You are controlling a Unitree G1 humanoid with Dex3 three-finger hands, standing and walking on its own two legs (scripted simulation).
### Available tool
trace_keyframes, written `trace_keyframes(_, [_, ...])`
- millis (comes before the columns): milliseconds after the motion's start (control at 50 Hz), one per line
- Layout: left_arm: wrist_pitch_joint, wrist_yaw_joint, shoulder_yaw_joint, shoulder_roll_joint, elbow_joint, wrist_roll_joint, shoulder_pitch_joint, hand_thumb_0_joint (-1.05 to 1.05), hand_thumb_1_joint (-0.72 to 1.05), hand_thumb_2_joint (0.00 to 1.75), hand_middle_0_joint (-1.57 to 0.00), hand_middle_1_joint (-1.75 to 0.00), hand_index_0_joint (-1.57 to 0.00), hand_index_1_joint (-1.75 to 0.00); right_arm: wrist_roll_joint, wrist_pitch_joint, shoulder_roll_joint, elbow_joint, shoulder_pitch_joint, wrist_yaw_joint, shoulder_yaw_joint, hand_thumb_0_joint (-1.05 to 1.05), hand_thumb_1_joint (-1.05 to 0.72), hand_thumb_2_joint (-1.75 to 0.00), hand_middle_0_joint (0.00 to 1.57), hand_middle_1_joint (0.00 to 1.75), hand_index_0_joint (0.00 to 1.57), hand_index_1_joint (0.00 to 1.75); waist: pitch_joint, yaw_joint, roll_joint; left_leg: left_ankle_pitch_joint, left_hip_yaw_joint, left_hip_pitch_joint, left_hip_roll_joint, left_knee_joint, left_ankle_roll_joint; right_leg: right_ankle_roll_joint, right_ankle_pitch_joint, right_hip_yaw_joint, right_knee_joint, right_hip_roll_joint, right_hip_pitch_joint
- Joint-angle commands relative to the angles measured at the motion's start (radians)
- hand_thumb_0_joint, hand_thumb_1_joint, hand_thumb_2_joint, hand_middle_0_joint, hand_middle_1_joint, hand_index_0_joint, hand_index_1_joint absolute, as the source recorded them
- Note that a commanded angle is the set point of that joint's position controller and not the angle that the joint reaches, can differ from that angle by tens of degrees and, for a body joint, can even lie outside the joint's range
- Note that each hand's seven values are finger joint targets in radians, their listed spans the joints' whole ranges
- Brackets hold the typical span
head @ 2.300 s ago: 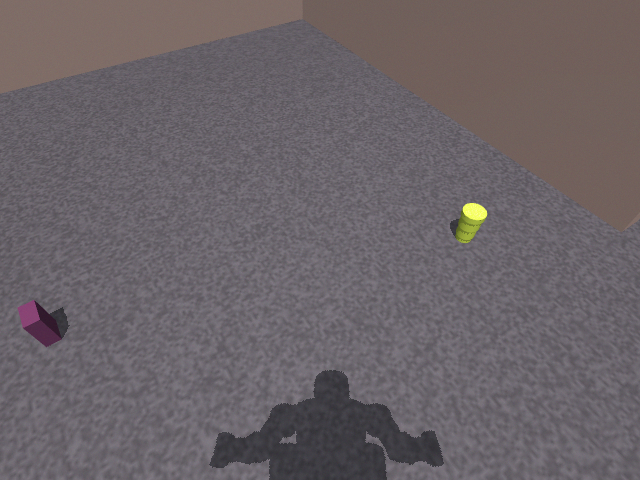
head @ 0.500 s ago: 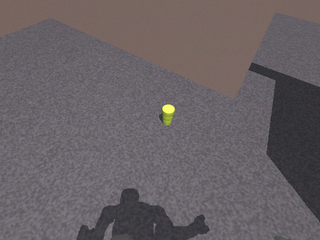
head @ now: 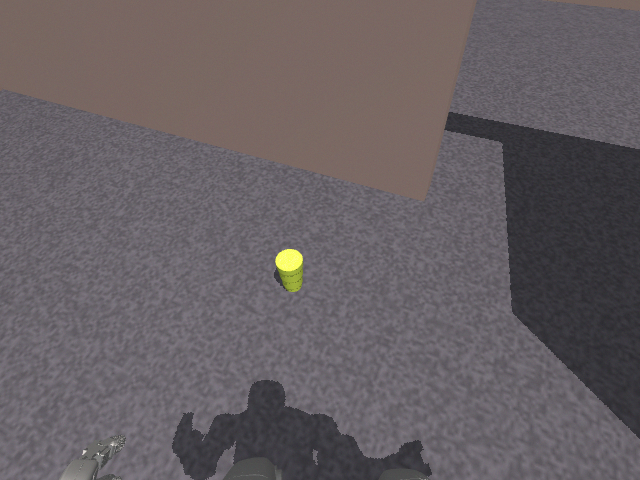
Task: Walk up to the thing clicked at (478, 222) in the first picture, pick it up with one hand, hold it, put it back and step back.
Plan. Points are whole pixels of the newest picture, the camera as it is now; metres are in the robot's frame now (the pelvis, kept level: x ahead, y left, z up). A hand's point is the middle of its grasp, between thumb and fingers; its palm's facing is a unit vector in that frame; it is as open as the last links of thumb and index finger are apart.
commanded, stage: walk up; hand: left
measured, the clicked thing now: (291, 272) +0.84 +0.12 -0.68
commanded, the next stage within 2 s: none
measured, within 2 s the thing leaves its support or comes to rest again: neither
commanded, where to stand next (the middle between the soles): +0.45 +0.01 m, yaw -3 degrees
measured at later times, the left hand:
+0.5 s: hand (150, 376) +0.28 +0.28 -0.13, palm faces -0.17 -0.91 -0.37, open 7.4 cm
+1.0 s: hand (168, 319) +0.39 +0.28 -0.15, palm faces -0.10 -0.91 -0.41, open 7.4 cm
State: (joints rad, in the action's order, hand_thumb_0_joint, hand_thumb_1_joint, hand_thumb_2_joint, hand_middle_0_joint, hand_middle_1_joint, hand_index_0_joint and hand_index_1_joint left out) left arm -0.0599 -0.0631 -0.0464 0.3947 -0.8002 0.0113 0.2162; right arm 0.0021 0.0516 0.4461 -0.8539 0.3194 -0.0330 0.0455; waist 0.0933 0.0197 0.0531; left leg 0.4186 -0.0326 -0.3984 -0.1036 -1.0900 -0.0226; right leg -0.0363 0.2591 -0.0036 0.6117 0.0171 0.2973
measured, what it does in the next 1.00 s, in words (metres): walks ahead: left foot, then right foot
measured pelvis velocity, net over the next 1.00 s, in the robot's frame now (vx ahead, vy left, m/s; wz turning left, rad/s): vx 0.34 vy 0.00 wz -0.07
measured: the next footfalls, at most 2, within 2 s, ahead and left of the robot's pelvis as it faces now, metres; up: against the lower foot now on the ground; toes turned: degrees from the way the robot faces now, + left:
left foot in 0.18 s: +0.21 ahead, +0.15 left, +0.00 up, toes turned +4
right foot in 0.54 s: +0.33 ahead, -0.14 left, +0.00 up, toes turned -8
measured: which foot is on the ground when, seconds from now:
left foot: up 0.00-0.16, down 0.18-0.56, up 0.58-0.94, down 0.96-1.00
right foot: down 0.00-0.20, up 0.22-0.52, down 0.54-0.96, up 0.98-1.00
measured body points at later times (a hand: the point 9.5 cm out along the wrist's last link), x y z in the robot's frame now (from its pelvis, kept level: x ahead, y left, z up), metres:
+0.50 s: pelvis +0.19 +0.01 +0.00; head +0.21 +0.00 +0.45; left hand +0.29 +0.33 -0.10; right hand +0.18 -0.33 -0.10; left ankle +0.17 +0.15 -0.73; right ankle +0.27 -0.14 -0.71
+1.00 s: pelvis +0.34 +0.00 -0.01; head +0.37 +0.00 +0.43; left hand +0.40 +0.33 -0.12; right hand +0.42 -0.32 -0.12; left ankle +0.44 +0.12 -0.73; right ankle +0.29 -0.13 -0.71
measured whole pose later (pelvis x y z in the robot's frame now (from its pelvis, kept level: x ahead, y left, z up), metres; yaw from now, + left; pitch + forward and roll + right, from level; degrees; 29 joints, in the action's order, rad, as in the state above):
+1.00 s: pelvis +0.34 +0.00 -0.01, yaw -4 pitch -3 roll +0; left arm -0.05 0.00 -0.02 0.43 -0.86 0.00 0.33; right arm 0.01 0.04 0.41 -0.84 0.21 -0.05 0.06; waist 0.11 -0.03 0.00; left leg 0.22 -0.05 -0.42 -0.04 -0.68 -0.01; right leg -0.02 0.48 -0.01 0.88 -0.06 0.30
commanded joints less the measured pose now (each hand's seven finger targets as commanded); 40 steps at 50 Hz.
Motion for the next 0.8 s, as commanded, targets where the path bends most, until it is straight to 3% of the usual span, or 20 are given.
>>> trace_keyframes(0, [-0.027,0.026,-0.086,0.29,0.065,-0.018,0.052,0.0,0.9,0.9,-0.2,-0.3,-0.2,-0.3,0.013,0.021,0.179,0.056,0.085,-0.012,0.066,0.0,-0.9,-0.9,0.2,0.3,0.2,0.3,-0.026,-0.026,-0.238,-0.044,-0.002,-0.075,-0.017,0.212,0.011,-0.216,-0.007,0.26,-0.284,-0.215,0.006])
trace_keyframes(40, [-0.032,0.021,-0.086,0.295,0.069,-0.02,0.063,0.0,0.9,0.9,-0.2,-0.3,-0.2,-0.3,0.02,0.027,0.175,0.072,0.029,-0.019,0.072,0.0,-0.9,-0.9,0.2,0.3,0.2,0.3,-0.023,-0.038,-0.227,-0.092,-0.005,-0.041,-0.016,0.294,0.014,-0.213,0.099,0.275,-0.304,-0.226,0.045])
trace_keyframes(100, [-0.03,0.017,-0.078,0.292,0.081,-0.016,0.03,0.0,0.9,0.9,-0.2,-0.3,-0.2,-0.3,0.02,0.052,0.167,0.069,0.035,-0.021,0.08,0.0,-0.9,-0.9,0.2,0.3,0.2,0.3,-0.057,-0.01,-0.183,-0.172,-0.05,0.132,0.03,0.449,0.009,-0.176,0.123,0.222,-0.223,-0.195,0.117])
trace_keyframes(140, [-0.026,0.018,-0.055,0.239,0.089,-0.025,0.004,0.0,0.9,0.9,-0.2,-0.3,-0.2,-0.3,0.028,0.064,0.192,0.033,0.159,-0.009,0.101,0.0,-0.9,-0.9,0.2,0.3,0.2,0.3,-0.096,0.076,-0.073,-0.192,-0.066,0.411,0.07,0.488,-0.005,-0.116,0.158,0.163,-0.028,-0.132,0.304])
trace_keyframes(160, [-0.026,0.021,-0.037,0.185,0.091,-0.023,0.027,0.0,0.9,0.9,-0.2,-0.3,-0.2,-0.3,0.037,0.07,0.249,0.022,0.235,0.001,0.121,0.0,-0.9,-0.9,0.2,0.3,0.2,0.3,-0.12,0.126,0.108,0.035,0.131,0.504,-0.043,0.625,-0.057,-0.075,0.145,0.087,0.239,-0.042,0.412])
trace_keyframes(180, [-0.027,0.028,-0.026,0.143,0.099,-0.013,0.064,0.0,0.9,0.9,-0.2,-0.3,-0.2,-0.3,0.037,0.076,0.326,0.056,0.24,0.006,0.132,0.0,-0.9,-0.9,0.2,0.3,0.2,0.3,-0.112,0.105,0.24,0.322,0.644,0.502,-0.338,0.877,-0.165,-0.017,0.275,0.024,0.501,0.09,0.551])
trace_keyframes(200, [-0.021,0.043,-0.053,0.262,0.077,-0.025,0.063,0.0,0.9,0.9,-0.2,-0.3,-0.2,-0.3,0.003,0.07,0.348,0.078,0.156,0.002,0.133,0.0,-0.9,-0.9,0.2,0.3,0.2,0.3,-0.064,0.073,0.097,0.408,0.74,0.403,-0.417,0.906,-0.267,-0.02,0.293,0.119,0.578,0.002,0.539])
trace_keyframes(220, [-0.024,0.042,-0.051,0.29,0.059,-0.023,0.054,0.0,0.9,0.9,-0.2,-0.3,-0.2,-0.3,-0.002,0.067,0.311,0.086,0.111,0.005,0.123,0.0,-0.9,-0.9,0.2,0.3,0.2,0.3,-0.019,0.051,0.002,0.302,0.61,0.327,-0.373,0.884,-0.262,-0.014,0.216,0.134,0.591,-0.029,0.504])
trace_keyframes(260, [-0.028,0.034,-0.058,0.267,0.007,-0.014,0.107,0.0,0.9,0.9,-0.2,-0.3,-0.2,-0.3,0.004,0.066,0.257,0.089,0.055,0.01,0.097,0.0,-0.9,-0.9,0.2,0.3,0.2,0.3,0.013,0.01,0.053,0.108,0.38,0.243,-0.263,0.858,-0.198,-0.004,0.129,0.121,0.492,-0.075,0.405])
trace_keyframes(300, [-0.024,0.019,-0.054,0.246,-0.021,-0.012,0.154,0.0,0.9,0.9,-0.2,-0.3,-0.2,-0.3,0.006,0.065,0.24,0.086,0.028,0.008,0.085,0.0,-0.9,-0.9,0.2,0.3,0.2,0.3,-0.024,-0.01,0.129,-0.091,0.194,0.225,-0.198,0.815,-0.186,0.016,0.109,0.045,0.366,-0.092,0.314])
trace_keyframes(360, [-0.015,0.0,-0.058,0.224,0.001,-0.019,0.089,0.0,0.9,0.9,-0.2,-0.3,-0.2,-0.3,0.014,0.061,0.248,0.095,0.04,0.0,0.084,0.0,-0.9,-0.9,0.2,0.3,0.2,0.3,-0.016,0.005,0.148,-0.097,0.134,0.192,-0.184,0.823,-0.207,0.03,0.087,0.0,0.235,-0.098,0.239])
trace_keyframes(400, [-0.014,-0.007,-0.062,0.217,0.009,-0.021,0.06,0.0,0.9,0.9,-0.2,-0.3,-0.2,-0.3,0.012,0.058,0.258,0.104,0.026,-0.002,0.087,0.0,-0.9,-0.9,0.2,0.3,0.2,0.3,-0.012,0.0,0.145,-0.039,0.115,0.159,-0.183,0.819,-0.196,0.019,0.027,-0.008,0.147,-0.101,0.182])
trace_keyframes(440, [-0.019,-0.006,-0.063,0.209,0.001,-0.019,0.06,0.0,0.9,0.9,-0.2,-0.3,-0.2,-0.3,0.008,0.051,0.253,0.108,0.017,-0.004,0.083,0.0,-0.9,-0.9,0.2,0.3,0.2,0.3,-0.03,-0.009,0.119,-0.112,0.083,0.148,-0.16,0.764,-0.175,0.013,-0.003,-0.038,0.059,-0.072,0.103])
trace_keyframes(500, [-0.03,0.013,-0.077,0.221,-0.047,-0.024,0.179,0.0,0.9,0.9,-0.2,-0.3,-0.2,-0.3,0.002,0.033,0.214,0.121,-0.006,-0.006,0.068,0.0,-0.9,-0.9,0.2,0.3,0.2,0.3,-0.098,-0.083,0.009,-0.236,0.006,0.056,-0.107,0.516,-0.124,0.003,-0.072,-0.096,-0.058,-0.005,-0.176])
trace_keyframes(520, [-0.039,0.026,-0.099,0.266,-0.069,-0.025,0.259,0.0,0.9,0.9,-0.2,-0.3,-0.2,-0.3,0.001,0.03,0.158,0.124,0.037,-0.004,0.048,0.0,-0.9,-0.9,0.2,0.3,0.2,0.3,-0.147,-0.124,-0.162,-0.224,-0.04,-0.034,-0.048,0.274,-0.089,-0.012,0.013,-0.01,-0.114,-0.029,-0.328])
trace_keyframes(540, [-0.05,0.042,-0.127,0.378,-0.055,-0.028,0.311,0.0,0.9,0.9,-0.2,-0.3,-0.2,-0.3,-0.003,0.029,0.085,0.155,0.049,-0.005,0.023,0.0,-0.9,-0.9,0.2,0.3,0.2,0.3,-0.144,-0.137,-0.419,0.07,-0.085,-0.278,0.084,-0.017,-0.027,-0.102,0.208,0.479,-0.289,-0.317,-0.411])
trace_keyframes(560, [-0.048,0.04,-0.118,0.405,-0.036,-0.016,0.278,0.0,0.9,0.9,-0.2,-0.3,-0.2,-0.3,0.001,0.012,0.178,0.137,0.004,0.01,0.05,0.0,-0.9,-0.9,0.2,0.3,0.2,0.3,-0.101,-0.136,-0.302,0.161,0.052,-0.32,0.08,-0.105,-0.019,-0.218,0.287,0.712,-0.37,-0.446,-0.306])
trace_keyframes(580, [-0.045,0.041,-0.109,0.38,-0.008,-0.006,0.208,0.0,0.9,0.9,-0.2,-0.3,-0.2,-0.3,-0.002,0.009,0.22,0.119,-0.005,0.014,0.061,0.0,-0.9,-0.9,0.2,0.3,0.2,0.3,-0.042,-0.099,-0.174,0.107,0.116,-0.32,0.027,-0.118,-0.016,-0.26,0.263,0.646,-0.357,-0.449,-0.239])
trace_keyframes(660, [-0.053,0.054,-0.082,0.301,0.008,-0.009,0.121,0.0,0.9,0.9,-0.2,-0.3,-0.2,-0.3,-0.002,0.004,0.184,0.045,0.078,-0.004,0.061,0.0,-0.9,-0.9,0.2,0.3,0.2,0.3,-0.018,-0.033,-0.184,-0.045,0.1,-0.195,-0.005,0.024,-0.005,-0.193,-0.074,0.271,-0.294,-0.292,-0.101])
trace_keyframes(780, [-0.06,0.062,-0.078,0.296,0.026,-0.019,0.144,0.0,0.9,0.9,-0.2,-0.3,-0.2,-0.3,0.016,-0.01,0.14,0.075,-0.021,-0.026,0.064,0.0,-0.9,-0.9,0.2,0.3,0.2,0.3,-0.029,-0.054,-0.208,-0.142,0.019,-0.113,0.0,0.265,0.018,-0.188,-0.266,0.139,-0.25,-0.271,-0.072])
